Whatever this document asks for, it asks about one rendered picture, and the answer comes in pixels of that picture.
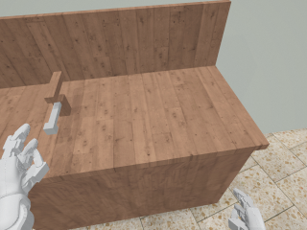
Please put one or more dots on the robot right hand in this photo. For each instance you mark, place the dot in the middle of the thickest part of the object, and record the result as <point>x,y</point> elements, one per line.
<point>251,218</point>

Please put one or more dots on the left robot forearm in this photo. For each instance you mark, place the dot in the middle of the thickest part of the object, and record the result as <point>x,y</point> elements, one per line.
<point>15,213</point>

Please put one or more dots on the robot left hand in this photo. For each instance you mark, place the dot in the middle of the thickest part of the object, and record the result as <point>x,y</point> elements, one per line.
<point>15,161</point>

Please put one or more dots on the counter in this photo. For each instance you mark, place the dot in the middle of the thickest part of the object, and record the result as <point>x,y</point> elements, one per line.
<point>147,124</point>

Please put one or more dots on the tap lever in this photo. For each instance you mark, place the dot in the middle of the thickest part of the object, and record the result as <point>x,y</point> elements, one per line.
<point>51,127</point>

